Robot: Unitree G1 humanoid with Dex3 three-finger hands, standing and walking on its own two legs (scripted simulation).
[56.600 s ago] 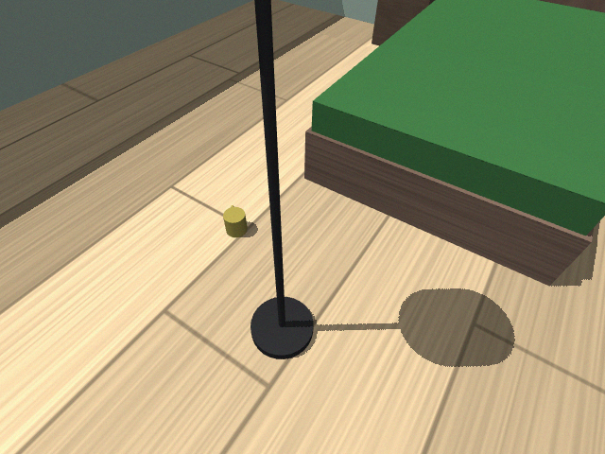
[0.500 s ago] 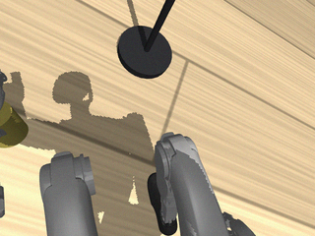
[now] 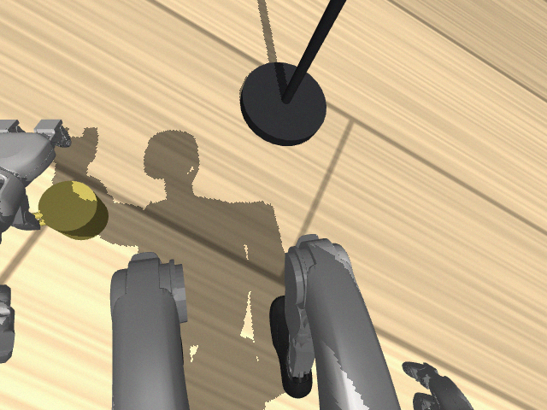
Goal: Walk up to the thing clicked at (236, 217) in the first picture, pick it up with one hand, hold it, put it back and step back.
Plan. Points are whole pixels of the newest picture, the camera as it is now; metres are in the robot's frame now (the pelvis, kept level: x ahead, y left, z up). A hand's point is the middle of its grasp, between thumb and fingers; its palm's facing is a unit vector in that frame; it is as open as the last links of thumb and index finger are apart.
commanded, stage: withdraw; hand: left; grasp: from above
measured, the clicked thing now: (66, 213) +0.44 +0.31 -0.32
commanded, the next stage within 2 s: home in 0.14 s
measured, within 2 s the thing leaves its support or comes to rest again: neither
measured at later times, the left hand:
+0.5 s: hand (4, 164) +0.46 +0.33 -0.12, palm faces -0.41 -0.13 -0.90, open 13.4 cm
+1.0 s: hand out of the picture +0.28 +0.25 +0.09, palm faces -0.13 -0.83 -0.54, open 7.6 cm
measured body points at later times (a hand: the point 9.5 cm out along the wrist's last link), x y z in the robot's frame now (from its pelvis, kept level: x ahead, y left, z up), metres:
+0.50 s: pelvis +0.01 +0.00 +0.00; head +0.23 +0.05 +0.39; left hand +0.48 +0.33 -0.07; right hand +0.06 -0.25 -0.13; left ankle +0.09 +0.12 -0.33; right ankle +0.11 -0.13 -0.33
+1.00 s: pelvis +0.02 +0.00 +0.19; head +0.15 +0.04 +0.62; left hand +0.28 +0.29 +0.13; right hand +0.26 -0.22 +0.11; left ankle +0.09 +0.12 -0.33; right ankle +0.11 -0.14 -0.33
